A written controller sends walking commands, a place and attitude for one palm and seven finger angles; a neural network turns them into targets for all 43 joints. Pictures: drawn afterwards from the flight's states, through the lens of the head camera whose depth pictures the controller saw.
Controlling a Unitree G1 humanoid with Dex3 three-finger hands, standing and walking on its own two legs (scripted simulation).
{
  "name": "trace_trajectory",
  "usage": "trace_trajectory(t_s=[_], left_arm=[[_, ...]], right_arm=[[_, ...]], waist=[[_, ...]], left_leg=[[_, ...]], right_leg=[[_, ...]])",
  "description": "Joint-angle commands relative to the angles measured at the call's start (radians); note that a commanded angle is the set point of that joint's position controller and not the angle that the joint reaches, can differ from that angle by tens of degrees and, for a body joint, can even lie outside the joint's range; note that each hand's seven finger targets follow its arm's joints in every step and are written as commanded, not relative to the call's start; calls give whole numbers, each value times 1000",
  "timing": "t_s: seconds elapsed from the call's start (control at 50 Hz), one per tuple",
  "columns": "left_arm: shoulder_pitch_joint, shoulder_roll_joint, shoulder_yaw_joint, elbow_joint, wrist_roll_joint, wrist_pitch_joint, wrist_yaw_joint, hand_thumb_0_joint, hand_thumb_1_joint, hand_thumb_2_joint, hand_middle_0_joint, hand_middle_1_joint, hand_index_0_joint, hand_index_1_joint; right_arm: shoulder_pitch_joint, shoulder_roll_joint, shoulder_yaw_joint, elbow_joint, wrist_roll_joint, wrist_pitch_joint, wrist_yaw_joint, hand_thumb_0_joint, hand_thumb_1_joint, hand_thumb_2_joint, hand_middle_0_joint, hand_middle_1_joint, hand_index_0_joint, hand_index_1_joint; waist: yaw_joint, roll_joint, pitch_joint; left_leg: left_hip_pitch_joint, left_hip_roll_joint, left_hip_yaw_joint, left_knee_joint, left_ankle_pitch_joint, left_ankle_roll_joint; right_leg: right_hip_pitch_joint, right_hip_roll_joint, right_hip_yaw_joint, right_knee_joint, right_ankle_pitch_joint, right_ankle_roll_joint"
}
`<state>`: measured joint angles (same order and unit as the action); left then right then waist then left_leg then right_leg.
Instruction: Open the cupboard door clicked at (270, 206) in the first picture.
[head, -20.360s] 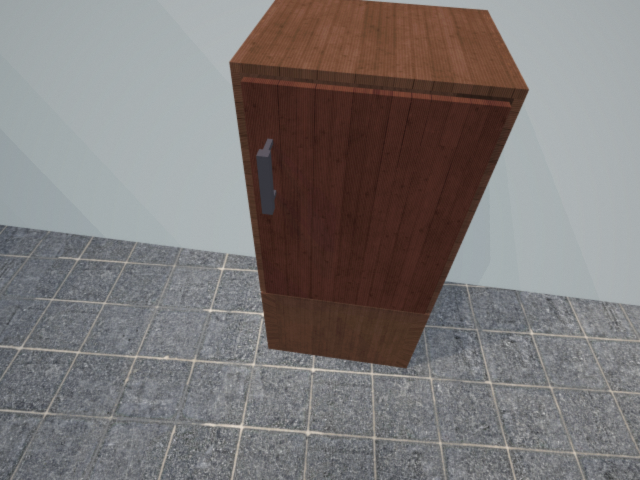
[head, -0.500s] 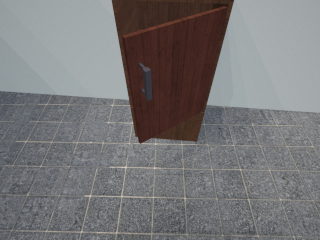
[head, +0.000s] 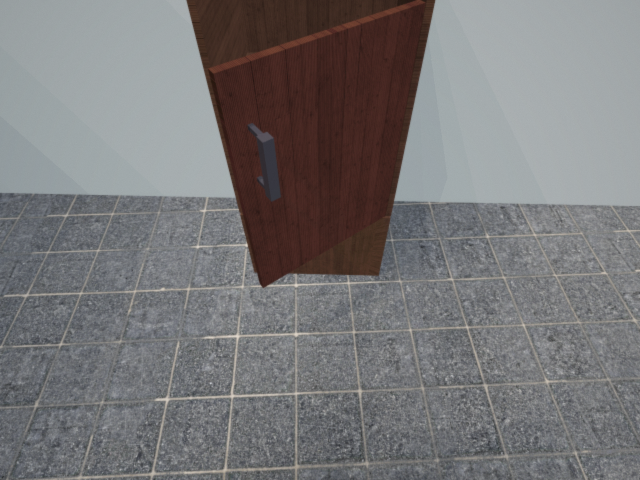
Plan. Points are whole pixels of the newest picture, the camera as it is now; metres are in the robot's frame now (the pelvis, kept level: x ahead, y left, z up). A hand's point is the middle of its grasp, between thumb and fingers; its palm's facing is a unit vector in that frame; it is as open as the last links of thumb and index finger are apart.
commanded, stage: walk to a spot facing it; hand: left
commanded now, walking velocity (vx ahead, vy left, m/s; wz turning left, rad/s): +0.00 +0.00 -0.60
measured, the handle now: (263, 162) +0.61 +0.14 +0.02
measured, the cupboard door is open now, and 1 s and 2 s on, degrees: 38 38 38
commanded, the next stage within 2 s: none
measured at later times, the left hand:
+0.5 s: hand out of the picture +0.08 +0.16 -0.16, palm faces -0.21 -0.94 -0.26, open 7.4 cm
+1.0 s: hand (256, 432) +0.21 +0.12 -0.17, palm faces -0.55 -0.78 -0.29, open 7.4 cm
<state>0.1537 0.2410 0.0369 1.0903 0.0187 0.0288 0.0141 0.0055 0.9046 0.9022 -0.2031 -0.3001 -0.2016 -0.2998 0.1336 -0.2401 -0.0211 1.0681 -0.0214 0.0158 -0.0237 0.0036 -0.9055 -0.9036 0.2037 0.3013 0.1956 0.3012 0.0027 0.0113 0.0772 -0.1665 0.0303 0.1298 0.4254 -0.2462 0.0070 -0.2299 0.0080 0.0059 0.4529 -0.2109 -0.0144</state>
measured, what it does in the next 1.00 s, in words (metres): steps on the spot, turning right: left foot, then right foot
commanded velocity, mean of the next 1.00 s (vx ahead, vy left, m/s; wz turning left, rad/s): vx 0.00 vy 0.00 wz -0.60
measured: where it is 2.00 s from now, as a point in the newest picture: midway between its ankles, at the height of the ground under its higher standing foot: outside the picture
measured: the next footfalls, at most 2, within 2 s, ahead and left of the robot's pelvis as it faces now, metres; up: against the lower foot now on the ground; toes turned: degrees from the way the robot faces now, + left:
left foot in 0.62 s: +0.10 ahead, +0.10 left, +0.00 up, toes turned -35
right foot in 0.90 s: -0.02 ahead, -0.16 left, +0.00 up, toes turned -31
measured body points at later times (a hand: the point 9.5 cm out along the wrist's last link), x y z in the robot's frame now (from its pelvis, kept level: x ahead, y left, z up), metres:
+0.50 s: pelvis +0.00 -0.02 +0.00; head +0.06 -0.05 +0.45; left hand +0.09 +0.21 -0.14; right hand +0.06 -0.30 -0.14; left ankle +0.01 +0.14 -0.68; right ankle +0.00 -0.11 -0.74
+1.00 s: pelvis +0.00 -0.01 -0.02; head +0.05 -0.04 +0.43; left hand +0.24 +0.16 -0.15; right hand -0.11 -0.28 -0.15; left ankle +0.04 +0.13 -0.70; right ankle -0.05 -0.14 -0.74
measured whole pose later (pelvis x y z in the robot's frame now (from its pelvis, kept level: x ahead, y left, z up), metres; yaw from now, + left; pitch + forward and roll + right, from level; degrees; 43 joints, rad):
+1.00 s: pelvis +0.00 -0.01 -0.02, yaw -35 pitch +0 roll +0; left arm 0.14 0.28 0.07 0.86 0.03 0.05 -0.01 0.01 0.91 0.90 -0.20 -0.30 -0.20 -0.30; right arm 0.18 -0.28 -0.05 0.90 -0.01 0.05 -0.02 0.01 -0.90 -0.90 0.21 0.30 0.20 0.30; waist -0.01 0.00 0.13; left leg -0.40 0.08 0.03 0.98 -0.55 -0.05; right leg -0.37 0.01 0.07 0.64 -0.28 0.01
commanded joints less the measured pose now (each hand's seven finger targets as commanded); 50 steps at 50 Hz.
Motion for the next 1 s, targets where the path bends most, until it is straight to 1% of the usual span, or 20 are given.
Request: trace_trajectory(t_s=[0.0, 0.06, 0.12, 0.14, 0.16, 0.18, 0.28, 0.48, 0.54, 0.56, 0.6, 0.62, 0.72, 0.78, 0.82, 0.84, 0.86, 0.88, 0.9, 0.98], left_arm=[[14, 119, 43, -115, 5, 10, -10, 0, 900, 900, -200, -300, -200, -300], [15, 87, 52, -156, 4, 27, -19, 0, 900, 900, -200, -300, -200, -300], [111, 69, 61, -158, 5, 18, -27, 0, 900, 900, -200, -300, -200, -300], [170, 101, 72, -145, 9, 11, -23, 0, 900, 900, -200, -300, -200, -300], [183, 206, 91, -146, 20, -3, -6, 0, 900, 900, -200, -300, -200, -300], [204, 242, 93, -148, 1, -3, -2, 0, 900, 900, -200, -300, -200, -300], [112, 143, 86, -187, 1, -17, 20, 0, 900, 900, -200, -300, -200, -300], [129, 175, 100, -203, 11, -1, 8, 0, 900, 900, -200, -300, -200, -300], [69, 170, 98, -222, 6, 5, 5, 0, 900, 900, -200, -300, -200, -300], [40, 153, 92, -236, -1, 7, 2, 0, 900, 900, -200, -300, -200, -300], [24, 87, 73, -291, -13, 5, -25, 0, 900, 900, -200, -300, -200, -300], [-8, 121, 84, -327, -1, -6, -37, 0, 900, 900, -200, -300, -200, -300], [-26, 75, 64, -305, 1, 9, -56, 0, 900, 900, -200, -300, -200, -300], [-18, 82, 57, -303, -4, 6, -59, 0, 900, 900, -200, -300, -200, -300], [61, 113, 66, -281, -3, 1, -56, 0, 900, 900, -200, -300, -200, -300], [120, 189, 81, -266, 3, -8, -45, 0, 900, 900, -200, -300, -200, -300], [171, 297, 100, -252, 7, -12, -27, 0, 900, 900, -200, -300, -200, -300], [180, 332, 98, -255, 0, -4, -22, 0, 900, 900, -200, -300, -200, -300], [93, 291, 102, -275, 6, 2, -14, 0, 900, 900, -200, -300, -200, -300], [-28, 234, 84, -296, 13, 5, -5, 0, 900, 900, -200, -300, -200, -300]], right_arm=[[84, -163, -55, -75, -8, 3, -22, 0, -900, -900, 200, 300, 200, 300], [76, -177, -68, -106, -15, -5, -24, 0, -900, -900, 200, 300, 200, 300], [10, -169, -69, -140, -15, -6, -23, 0, -900, -900, 200, 300, 200, 300], [-19, -156, -72, -157, -7, 2, -23, 0, -900, -900, 200, 300, 200, 300], [4, -78, -66, -184, 9, 7, -18, 0, -900, -900, 200, 300, 200, 300], [3, -95, -61, -187, 12, 18, -10, 0, -900, -900, 200, 300, 200, 300], [-25, -51, -54, -188, 8, 16, -10, 0, -900, -900, 200, 300, 200, 300], [-67, -47, -55, -235, 23, 8, -16, 0, -900, -900, 200, 300, 200, 300], [26, -59, -54, -215, 27, -2, -22, 0, -900, -900, 200, 300, 200, 300], [73, -81, -59, -202, 24, -11, -27, 0, -900, -900, 200, 300, 200, 300], [86, -242, -87, -230, -7, -18, -38, 0, -900, -900, 200, 300, 200, 300], [51, -252, -86, -259, -5, -17, -43, 0, -900, -900, 200, 300, 200, 300], [41, -169, -65, -255, -24, -23, -29, 0, -900, -900, 200, 300, 200, 300], [85, -205, -75, -243, -18, -17, -20, 0, -900, -900, 200, 300, 200, 300], [67, -207, -77, -251, -8, -12, -12, 0, -900, -900, 200, 300, 200, 300], [58, -171, -75, -269, 2, -8, -7, 0, -900, -900, 200, 300, 200, 300], [23, -93, -53, -312, 15, -8, -4, 0, -900, -900, 200, 300, 200, 300], [36, -126, -45, -312, 18, -1, -7, 0, -900, -900, 200, 300, 200, 300], [22, -118, -53, -300, 18, -2, -6, 0, -900, -900, 200, 300, 200, 300], [106, -79, -42, -244, 18, -7, -2, 0, -900, -900, 200, 300, 200, 300]], waist=[[-15, 69, -74], [-8, 177, -57], [55, 67, -67], [84, -57, -55], [64, -354, -69], [89, -293, -69], [22, -99, -149], [39, -154, -141], [-14, -135, -166], [-38, -95, -171], [-43, 303, -112], [-26, 157, -73], [-5, 199, -113], [-16, 199, -139], [28, 131, -124], [53, -48, -133], [83, -346, -155], [97, -298, -144], [57, -288, -115], [-21, -185, -140]], left_leg=[[53, 226, -155, -78, 124, 68], [22, 371, -217, -124, 239, 171], [-63, 313, -89, 49, 310, 103], [-137, 201, -22, 207, 155, 34], [-305, 23, 73, 428, -241, -44], [-327, -4, -52, 631, -394, -42], [-364, 22, -158, 680, -196, -59], [-251, -32, -160, 364, -202, -49], [-63, -40, -170, 106, -82, -38], [93, -1, -187, -22, -26, -23], [159, 434, -613, -226, -62, 164], [-11, 495, -604, -199, 7, 233], [49, 252, -184, 3, 570, 112], [28, 258, -148, 55, 541, 84], [-88, 224, -106, 171, 402, 28], [-245, 137, -26, 346, 163, -37], [-410, 16, 10, 567, -388, -77], [-391, 46, -109, 668, -432, -58], [-404, 54, -130, 703, -370, -58], [-194, 30, -91, 373, -236, -64]], right_leg=[[-122, -41, 69, 149, 132, -18], [-186, -20, 12, 427, -273, -1], [-23, -42, 2, 237, -139, -9], [35, -72, 99, 49, 123, -30], [113, -305, 454, -124, 330, -113], [70, -362, 542, -186, 275, -210], [135, -222, 410, -91, 381, -197], [120, -164, 495, -91, 343, -179], [7, -119, 493, -47, 267, -117], [-124, -73, 448, -10, 154, -68], [-422, 98, 113, 381, -368, 40], [-375, 10, 77, 535, -352, 67], [-273, -6, -35, 493, -282, 64], [-115, 20, -87, 301, -212, 40], [70, 22, -81, 91, 0, 16], [214, -122, 133, -13, 252, -44], [257, -378, 470, -99, 504, -176], [152, -407, 494, -109, 312, -252], [88, -328, 498, -116, 132, -249], [-36, -222, 348, -15, 293, -170]])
